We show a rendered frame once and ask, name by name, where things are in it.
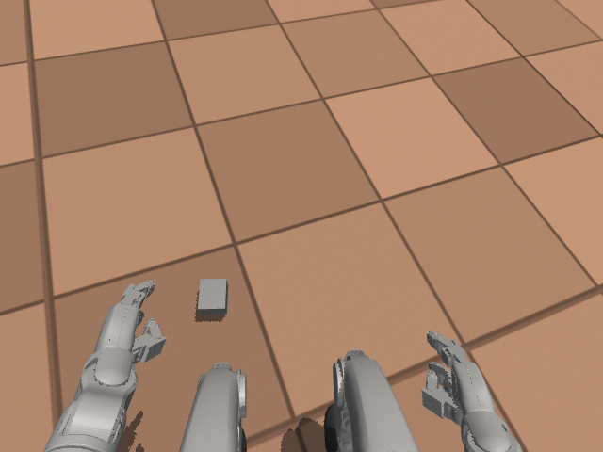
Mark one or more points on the right robot hand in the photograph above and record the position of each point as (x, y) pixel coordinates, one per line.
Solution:
(465, 389)

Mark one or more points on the left robot hand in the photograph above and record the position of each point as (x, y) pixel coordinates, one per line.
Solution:
(122, 320)

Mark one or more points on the small box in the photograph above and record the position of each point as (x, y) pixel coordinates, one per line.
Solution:
(213, 296)

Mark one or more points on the left robot arm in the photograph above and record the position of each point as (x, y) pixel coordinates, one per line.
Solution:
(95, 420)

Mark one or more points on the right robot arm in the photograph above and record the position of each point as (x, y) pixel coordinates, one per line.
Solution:
(487, 432)

